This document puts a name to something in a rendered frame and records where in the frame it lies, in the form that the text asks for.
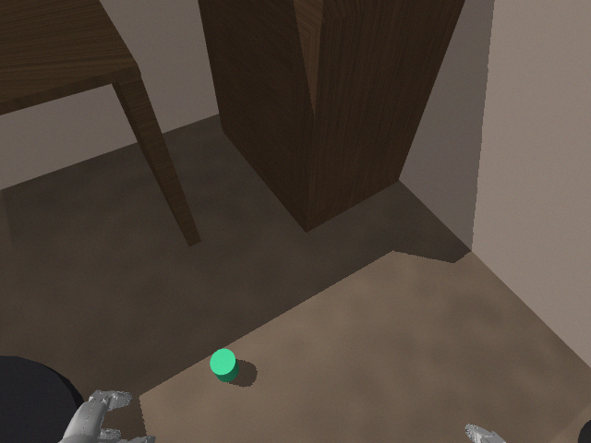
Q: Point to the left robot hand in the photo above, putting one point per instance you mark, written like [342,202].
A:
[88,419]

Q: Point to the desk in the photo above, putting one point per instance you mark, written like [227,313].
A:
[50,49]

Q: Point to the right robot hand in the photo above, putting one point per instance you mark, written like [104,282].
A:
[480,435]

